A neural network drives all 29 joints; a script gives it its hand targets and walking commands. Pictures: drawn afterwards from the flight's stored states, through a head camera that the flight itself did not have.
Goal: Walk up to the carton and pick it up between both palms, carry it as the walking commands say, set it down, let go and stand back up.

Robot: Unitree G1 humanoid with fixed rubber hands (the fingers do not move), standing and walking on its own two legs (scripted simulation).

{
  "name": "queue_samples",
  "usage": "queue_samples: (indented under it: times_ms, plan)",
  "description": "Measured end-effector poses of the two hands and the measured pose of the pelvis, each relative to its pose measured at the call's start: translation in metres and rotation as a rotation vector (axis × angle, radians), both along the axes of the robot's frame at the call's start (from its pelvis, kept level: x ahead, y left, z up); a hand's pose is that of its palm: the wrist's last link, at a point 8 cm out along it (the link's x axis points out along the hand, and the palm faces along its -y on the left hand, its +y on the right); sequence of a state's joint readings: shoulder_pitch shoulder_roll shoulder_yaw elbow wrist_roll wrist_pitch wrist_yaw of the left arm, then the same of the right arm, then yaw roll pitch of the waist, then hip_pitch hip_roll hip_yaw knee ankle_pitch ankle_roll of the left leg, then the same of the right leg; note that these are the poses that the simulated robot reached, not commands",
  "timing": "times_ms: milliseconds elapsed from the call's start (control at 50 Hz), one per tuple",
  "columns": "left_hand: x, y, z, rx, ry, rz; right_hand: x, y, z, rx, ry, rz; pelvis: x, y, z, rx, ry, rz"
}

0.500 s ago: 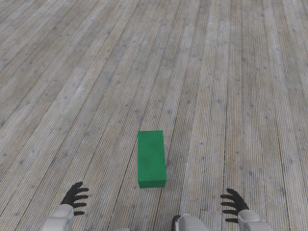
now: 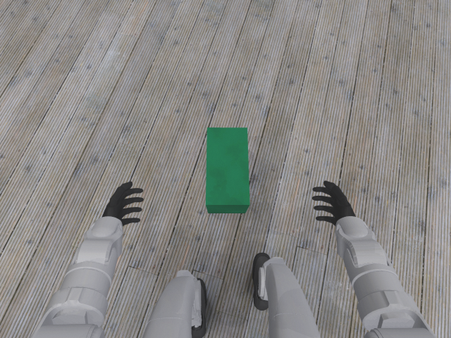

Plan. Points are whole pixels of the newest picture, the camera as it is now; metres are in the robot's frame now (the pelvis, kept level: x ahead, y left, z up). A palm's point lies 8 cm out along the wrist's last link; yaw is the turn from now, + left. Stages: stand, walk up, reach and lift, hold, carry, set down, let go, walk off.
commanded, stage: reach and lift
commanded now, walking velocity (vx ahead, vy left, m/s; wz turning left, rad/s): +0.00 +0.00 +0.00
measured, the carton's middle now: (226, 172) +0.55 -0.01 -0.62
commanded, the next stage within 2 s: none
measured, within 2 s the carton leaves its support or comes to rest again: neither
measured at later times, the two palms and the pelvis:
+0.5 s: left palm (140, 157) +0.44 +0.19 -0.15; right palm (310, 153) +0.45 -0.19 -0.15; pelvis +0.00 -0.02 -0.03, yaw +2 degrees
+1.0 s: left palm (149, 130) +0.52 +0.18 -0.18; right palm (294, 128) +0.53 -0.17 -0.18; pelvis +0.01 -0.01 -0.04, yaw +3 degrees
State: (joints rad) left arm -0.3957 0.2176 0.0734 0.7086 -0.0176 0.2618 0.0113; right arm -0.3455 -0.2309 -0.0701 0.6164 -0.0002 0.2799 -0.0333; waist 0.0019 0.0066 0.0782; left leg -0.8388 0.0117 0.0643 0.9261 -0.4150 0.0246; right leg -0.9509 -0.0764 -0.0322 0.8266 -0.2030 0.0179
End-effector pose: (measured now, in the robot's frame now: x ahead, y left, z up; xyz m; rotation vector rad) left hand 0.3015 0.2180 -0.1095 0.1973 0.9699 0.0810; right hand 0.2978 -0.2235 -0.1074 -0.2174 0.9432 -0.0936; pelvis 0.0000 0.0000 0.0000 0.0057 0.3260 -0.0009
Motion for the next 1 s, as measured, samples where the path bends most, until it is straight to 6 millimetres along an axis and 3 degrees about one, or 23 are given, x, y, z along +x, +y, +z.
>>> queue_samples:
  times_ms: [100, 180, 320, 400, 600, 800, 880, 1000]
  plan:
    - [0.045, -0.015, 0.002, -0.015, -0.077, -0.002, 0.04, 0.004, -0.005, 0.009, -0.052, 0.003, -0.004, -0.005, -0.008, 0.005, 0.05, 0.005]
    - [0.075, -0.022, -0.003, -0.023, -0.1, 0.017, 0.058, 0.001, -0.019, 0.017, -0.042, -0.022, -0.003, -0.01, -0.012, 0.012, 0.106, 0.006]
    - [0.095, -0.023, -0.036, -0.038, -0.109, 0.081, 0.09, 0.013, -0.047, 0.042, -0.101, -0.02, 0.004, -0.016, -0.021, 0.022, 0.231, 0.009]
    - [0.106, -0.025, -0.049, -0.044, -0.141, 0.079, 0.117, 0.024, -0.053, 0.052, -0.163, -0.015, 0.004, -0.017, -0.025, 0.023, 0.288, 0.012]
    - [0.175, -0.033, -0.026, -0.088, -0.298, 0.062, 0.174, 0.041, -0.039, 0.083, -0.262, -0.055, -0.002, -0.013, -0.031, 0.018, 0.337, 0.023]
    - [0.207, -0.037, -0.066, -0.105, -0.285, 0.096, 0.215, 0.047, -0.074, 0.161, -0.285, -0.129, 0.001, -0.013, -0.042, 0.018, 0.441, 0.026]
    - [0.217, -0.038, -0.073, -0.103, -0.328, 0.092, 0.218, 0.047, -0.092, 0.16, -0.269, -0.133, 0.006, -0.014, -0.043, 0.014, 0.466, 0.027]
    - [0.223, -0.034, -0.068, -0.116, -0.361, 0.1, 0.232, 0.052, -0.075, 0.15, -0.335, -0.115, 0.007, -0.012, -0.042, 0.001, 0.482, 0.037]
